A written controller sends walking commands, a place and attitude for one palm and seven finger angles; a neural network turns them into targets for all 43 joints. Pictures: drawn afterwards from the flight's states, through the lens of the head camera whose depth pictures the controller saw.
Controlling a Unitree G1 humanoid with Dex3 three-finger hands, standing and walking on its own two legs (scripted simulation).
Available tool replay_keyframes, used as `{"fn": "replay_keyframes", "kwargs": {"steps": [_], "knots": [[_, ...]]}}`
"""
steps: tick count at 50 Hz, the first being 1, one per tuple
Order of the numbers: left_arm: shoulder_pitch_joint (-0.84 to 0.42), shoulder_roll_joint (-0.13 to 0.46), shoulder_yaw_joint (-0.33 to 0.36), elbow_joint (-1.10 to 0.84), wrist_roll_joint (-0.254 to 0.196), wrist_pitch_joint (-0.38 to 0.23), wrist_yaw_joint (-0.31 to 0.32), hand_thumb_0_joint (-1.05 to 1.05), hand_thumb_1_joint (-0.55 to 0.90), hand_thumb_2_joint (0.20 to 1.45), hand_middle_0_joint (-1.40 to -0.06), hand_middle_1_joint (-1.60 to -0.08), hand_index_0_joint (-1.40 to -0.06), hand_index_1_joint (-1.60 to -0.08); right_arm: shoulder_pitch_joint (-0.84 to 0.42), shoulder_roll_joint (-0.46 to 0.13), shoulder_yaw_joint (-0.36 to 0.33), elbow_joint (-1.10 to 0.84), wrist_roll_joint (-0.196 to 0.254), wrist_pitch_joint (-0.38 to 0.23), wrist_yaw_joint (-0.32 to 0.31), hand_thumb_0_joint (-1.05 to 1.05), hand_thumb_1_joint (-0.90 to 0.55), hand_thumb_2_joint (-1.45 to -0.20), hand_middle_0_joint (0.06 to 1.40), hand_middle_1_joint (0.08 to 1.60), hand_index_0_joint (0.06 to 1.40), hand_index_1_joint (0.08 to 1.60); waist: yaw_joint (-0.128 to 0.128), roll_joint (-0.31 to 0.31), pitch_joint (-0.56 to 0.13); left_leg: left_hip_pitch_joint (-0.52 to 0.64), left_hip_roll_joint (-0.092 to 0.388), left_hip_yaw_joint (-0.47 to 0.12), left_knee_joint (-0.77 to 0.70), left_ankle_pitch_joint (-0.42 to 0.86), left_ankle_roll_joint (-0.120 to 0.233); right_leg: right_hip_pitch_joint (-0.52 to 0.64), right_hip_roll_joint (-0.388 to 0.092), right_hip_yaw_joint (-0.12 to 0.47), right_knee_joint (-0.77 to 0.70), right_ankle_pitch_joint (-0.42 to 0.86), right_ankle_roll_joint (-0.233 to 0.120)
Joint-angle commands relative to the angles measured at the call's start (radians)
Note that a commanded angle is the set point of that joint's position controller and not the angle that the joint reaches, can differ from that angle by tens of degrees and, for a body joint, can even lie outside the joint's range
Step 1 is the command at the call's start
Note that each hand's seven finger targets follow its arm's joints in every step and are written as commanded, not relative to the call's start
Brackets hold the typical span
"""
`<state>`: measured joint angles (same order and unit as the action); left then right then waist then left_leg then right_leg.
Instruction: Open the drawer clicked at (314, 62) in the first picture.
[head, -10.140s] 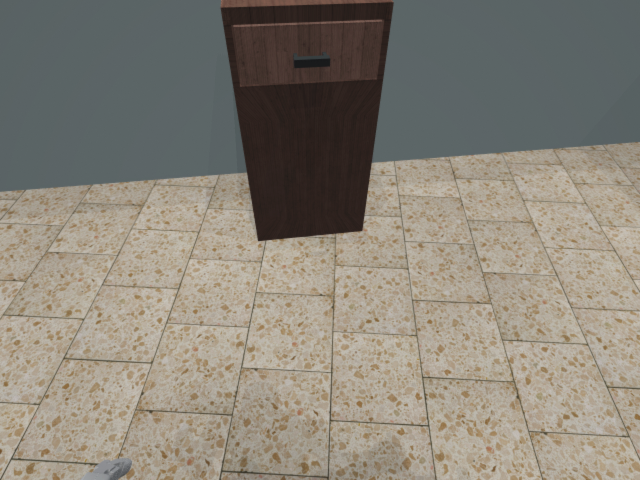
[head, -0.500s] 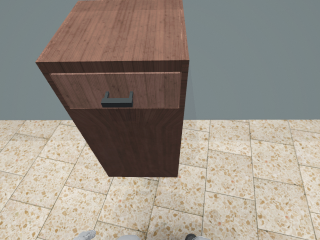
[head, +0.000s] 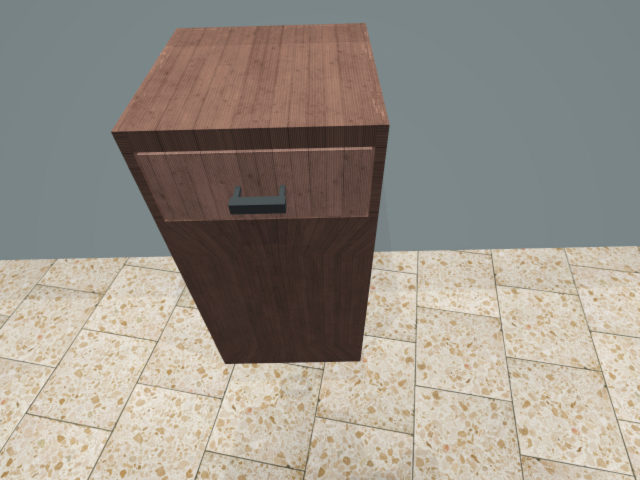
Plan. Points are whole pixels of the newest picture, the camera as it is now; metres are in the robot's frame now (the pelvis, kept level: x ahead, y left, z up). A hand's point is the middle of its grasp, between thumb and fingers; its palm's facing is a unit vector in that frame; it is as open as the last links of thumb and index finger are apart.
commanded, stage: come to a stop and stand still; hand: left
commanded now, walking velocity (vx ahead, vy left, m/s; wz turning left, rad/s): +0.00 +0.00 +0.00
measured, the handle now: (259, 197) +0.58 +0.15 +0.00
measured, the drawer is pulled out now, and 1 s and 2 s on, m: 0.00 0.00 0.00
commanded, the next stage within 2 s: look again from close up in 0.52 s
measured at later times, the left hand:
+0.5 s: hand out of the picture -0.04 +0.13 -0.17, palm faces +0.04 -0.99 -0.16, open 7.4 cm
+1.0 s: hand out of the picture +0.01 +0.19 -0.18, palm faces +0.04 -0.98 -0.20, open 7.4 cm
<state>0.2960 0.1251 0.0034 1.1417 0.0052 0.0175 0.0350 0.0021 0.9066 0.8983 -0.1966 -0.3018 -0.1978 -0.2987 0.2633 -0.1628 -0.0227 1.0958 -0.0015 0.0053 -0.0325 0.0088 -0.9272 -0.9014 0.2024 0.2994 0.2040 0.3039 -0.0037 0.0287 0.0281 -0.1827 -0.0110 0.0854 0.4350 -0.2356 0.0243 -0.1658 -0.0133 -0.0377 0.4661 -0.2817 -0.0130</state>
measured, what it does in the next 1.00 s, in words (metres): stands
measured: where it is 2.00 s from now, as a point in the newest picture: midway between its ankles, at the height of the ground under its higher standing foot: outside the picture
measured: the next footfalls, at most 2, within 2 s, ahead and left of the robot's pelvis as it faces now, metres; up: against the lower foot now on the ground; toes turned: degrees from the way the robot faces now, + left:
left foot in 1.86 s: +0.12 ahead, +0.08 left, +0.00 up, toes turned -11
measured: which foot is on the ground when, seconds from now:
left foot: down 0.00-1.00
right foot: down 0.00-1.00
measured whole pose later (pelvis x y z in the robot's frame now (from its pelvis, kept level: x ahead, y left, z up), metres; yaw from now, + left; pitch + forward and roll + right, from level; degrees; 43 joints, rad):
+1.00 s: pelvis +0.00 +0.01 +0.00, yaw +0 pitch -1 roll +0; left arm 0.30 0.15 0.00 1.07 0.01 -0.02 0.04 0.00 0.91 0.90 -0.20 -0.30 -0.20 -0.30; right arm 0.31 -0.15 0.01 1.08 -0.02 -0.02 -0.02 0.02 -0.93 -0.90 0.20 0.30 0.20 0.30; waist -0.01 0.01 0.00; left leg -0.22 -0.02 0.07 0.52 -0.28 0.05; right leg -0.19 -0.02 -0.04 0.51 -0.31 0.00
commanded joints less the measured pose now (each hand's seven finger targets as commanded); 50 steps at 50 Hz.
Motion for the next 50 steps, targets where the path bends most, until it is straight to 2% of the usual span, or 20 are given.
{"fn": "replay_keyframes", "kwargs": {"steps": [1,3,6,9,13,19,22,30,31,32,33,34,37,38,40,42,44,47,48,50], "knots": [[0.027,0.102,0.004,-0.025,-0.001,-0.034,0.009,0.0,0.9,0.9,-0.2,-0.3,-0.2,-0.3,0.083,-0.059,0.001,0.001,-0.005,-0.009,-0.003,0.0,-0.9,-0.9,0.2,0.3,0.2,0.3,-0.016,-0.163,0.014,0.069,0.102,-0.106,-0.077,0.107,-0.008,-0.075,-0.131,0.129,-0.143,0.182,-0.03],[0.025,0.095,0.003,-0.024,0.0,-0.029,0.01,0.0,0.9,0.9,-0.2,-0.3,-0.2,-0.3,0.085,-0.061,0.005,0.018,-0.006,-0.009,0.0,0.0,-0.9,-0.9,0.2,0.3,0.2,0.3,-0.01,-0.117,0.045,0.063,0.108,-0.111,-0.096,0.085,-0.004,-0.098,-0.109,0.119,-0.156,0.075,-0.021],[0.034,0.092,0.004,-0.021,-0.001,-0.026,0.011,0.0,0.9,0.9,-0.2,-0.3,-0.2,-0.3,0.093,-0.048,0.011,0.034,-0.007,-0.009,-0.001,0.0,-0.9,-0.9,0.2,0.3,0.2,0.3,-0.006,-0.057,0.081,0.025,0.106,-0.113,-0.121,0.033,-0.005,-0.104,-0.1,0.123,-0.171,0.011,-0.017],[0.049,0.088,0.007,-0.018,0.0,-0.023,0.011,0.0,0.9,0.9,-0.2,-0.3,-0.2,-0.3,0.103,-0.037,0.011,0.041,-0.008,-0.004,-0.001,0.0,-0.9,-0.9,0.2,0.3,0.2,0.3,-0.002,-0.028,0.108,0.0,0.102,-0.111,-0.129,-0.024,-0.006,-0.122,-0.096,0.123,-0.187,-0.05,-0.016],[0.064,0.082,0.008,-0.017,0.0,-0.023,0.01,0.0,0.9,0.9,-0.2,-0.3,-0.2,-0.3,0.125,-0.028,0.011,0.048,-0.009,-0.005,-0.003,0.0,-0.9,-0.9,0.2,0.3,0.2,0.3,-0.001,-0.015,0.092,-0.002,0.104,-0.114,-0.126,-0.028,-0.005,-0.117,-0.093,0.121,-0.186,-0.047,-0.019],[0.069,0.07,0.01,-0.02,0.0,-0.025,0.01,0.0,0.9,0.9,-0.2,-0.3,-0.2,-0.3,0.154,-0.016,0.01,0.054,-0.01,-0.008,-0.004,0.0,-0.9,-0.9,0.2,0.3,0.2,0.3,-0.003,-0.036,0.088,-0.016,0.106,-0.119,-0.126,-0.034,-0.004,-0.119,-0.088,0.119,-0.182,-0.053,-0.019],[0.076,0.063,0.01,-0.016,0.0,-0.028,0.01,0.0,0.9,0.9,-0.2,-0.3,-0.2,-0.3,0.16,-0.014,0.011,0.056,-0.01,-0.011,-0.006,0.0,-0.9,-0.9,0.2,0.3,0.2,0.3,-0.003,-0.028,0.072,-0.009,0.109,-0.12,-0.127,-0.018,-0.003,-0.109,-0.087,0.117,-0.174,-0.029,-0.02],[0.093,0.055,0.008,-0.01,0.0,-0.03,0.011,0.0,0.9,0.9,-0.2,-0.3,-0.2,-0.3,0.164,-0.01,0.013,0.055,-0.008,-0.015,-0.007,0.0,-0.9,-0.9,0.2,0.3,0.2,0.3,-0.001,-0.031,0.082,-0.008,0.111,-0.123,-0.125,0.0,-0.003,-0.114,-0.086,0.109,-0.168,-0.003,-0.018],[0.162,0.101,-0.001,0.0,0.021,-0.062,0.04,0.0,0.9,0.9,-0.2,-0.3,-0.2,-0.3,0.007,-0.061,0.015,-0.025,-0.007,-0.033,0.012,0.0,-0.9,-0.9,0.2,0.3,0.2,0.3,0.058,-0.068,0.131,-0.137,0.11,-0.074,0.11,0.008,-0.038,-0.102,-0.139,0.154,-0.162,0.292,0.001],[0.1,0.14,0.008,-0.054,0.015,-0.071,0.033,0.0,0.9,0.9,-0.2,-0.3,-0.2,-0.3,0.095,-0.009,0.012,-0.055,-0.01,-0.018,0.018,0.0,-0.9,-0.9,0.2,0.3,0.2,0.3,-0.028,-0.091,0.02,-0.093,0.068,-0.085,0.134,-0.101,-0.03,-0.106,-0.201,0.222,-0.206,0.025,-0.053],[0.058,0.155,0.018,-0.076,0.015,-0.073,0.024,0.0,0.9,0.9,-0.2,-0.3,-0.2,-0.3,0.098,-0.008,0.013,-0.04,-0.021,-0.01,0.024,0.0,-0.9,-0.9,0.2,0.3,0.2,0.3,-0.024,-0.059,0.034,-0.061,0.062,-0.077,0.138,-0.079,-0.022,-0.148,-0.197,0.218,-0.22,-0.114,-0.076],[0.041,0.141,0.015,-0.083,0.012,-0.075,0.022,0.0,0.9,0.9,-0.2,-0.3,-0.2,-0.3,0.138,-0.018,0.015,-0.039,-0.021,-0.012,0.025,0.0,-0.9,-0.9,0.2,0.3,0.2,0.3,-0.046,-0.064,0.007,-0.045,0.069,-0.073,0.133,-0.054,-0.014,-0.176,-0.175,0.187,-0.206,-0.194,-0.083],[0.04,0.1,0.011,-0.098,0.007,-0.074,0.018,0.0,0.9,0.9,-0.2,-0.3,-0.2,-0.3,0.157,-0.022,0.019,-0.046,-0.02,-0.027,0.02,0.0,-0.9,-0.9,0.2,0.3,0.2,0.3,-0.041,-0.021,0.012,-0.044,0.083,-0.105,0.057,0.009,-0.003,-0.171,-0.111,0.131,-0.123,-0.109,-0.074],[0.044,0.097,0.01,-0.101,0.01,-0.069,0.017,0.0,0.9,0.9,-0.2,-0.3,-0.2,-0.3,0.156,-0.027,0.02,-0.049,-0.021,-0.031,0.019,0.0,-0.9,-0.9,0.2,0.3,0.2,0.3,-0.032,0.022,0.023,-0.071,0.092,-0.124,0.026,0.017,0.006,-0.147,-0.09,0.104,-0.084,-0.076,-0.065],[0.071,0.084,0.008,-0.094,0.007,-0.062,0.013,0.0,0.9,0.9,-0.2,-0.3,-0.2,-0.3,0.128,-0.042,0.024,-0.057,-0.02,-0.039,0.012,0.0,-0.9,-0.9,0.2,0.3,0.2,0.3,-0.007,0.045,0.038,-0.121,0.114,-0.158,-0.018,0.045,0.022,-0.085,-0.065,0.079,-0.04,0.015,-0.051],[0.083,0.083,0.005,-0.088,0.006,-0.059,0.01,0.0,0.9,0.9,-0.2,-0.3,-0.2,-0.3,0.115,-0.052,0.025,-0.06,-0.016,-0.042,0.007,0.0,-0.9,-0.9,0.2,0.3,0.2,0.3,0.001,-0.016,0.043,-0.127,0.115,-0.156,-0.028,0.072,0.026,-0.055,-0.069,0.073,-0.035,0.067,-0.043],[0.083,0.082,0.004,-0.087,0.008,-0.055,0.01,0.0,0.9,0.9,-0.2,-0.3,-0.2,-0.3,0.117,-0.062,0.026,-0.057,-0.017,-0.045,0.005,0.0,-0.9,-0.9,0.2,0.3,0.2,0.3,0.003,-0.04,0.047,-0.109,0.119,-0.158,-0.033,0.11,0.03,-0.052,-0.07,0.069,-0.028,0.098,-0.037],[0.08,0.094,0.008,-0.091,0.006,-0.05,0.01,0.0,0.9,0.9,-0.2,-0.3,-0.2,-0.3,0.112,-0.076,0.027,-0.05,-0.016,-0.046,0.002,0.0,-0.9,-0.9,0.2,0.3,0.2,0.3,0.004,-0.036,0.036,-0.083,0.12,-0.151,-0.04,0.142,0.03,-0.039,-0.074,0.066,-0.027,0.12,-0.03],[0.077,0.098,0.007,-0.092,0.008,-0.048,0.011,0.0,0.9,0.9,-0.2,-0.3,-0.2,-0.3,0.109,-0.079,0.026,-0.048,-0.016,-0.048,0.003,0.0,-0.9,-0.9,0.2,0.3,0.2,0.3,0.006,-0.007,0.037,-0.075,0.123,-0.152,-0.045,0.171,0.031,-0.039,-0.074,0.064,-0.021,0.126,-0.028],[0.078,0.105,0.008,-0.095,0.007,-0.045,0.009,0.0,0.9,0.9,-0.2,-0.3,-0.2,-0.3,0.095,-0.084,0.028,-0.045,-0.016,-0.046,0.001,0.0,-0.9,-0.9,0.2,0.3,0.2,0.3,0.01,-0.015,0.041,-0.075,0.122,-0.149,-0.05,0.159,0.032,-0.033,-0.077,0.061,-0.03,0.124,-0.024]]}}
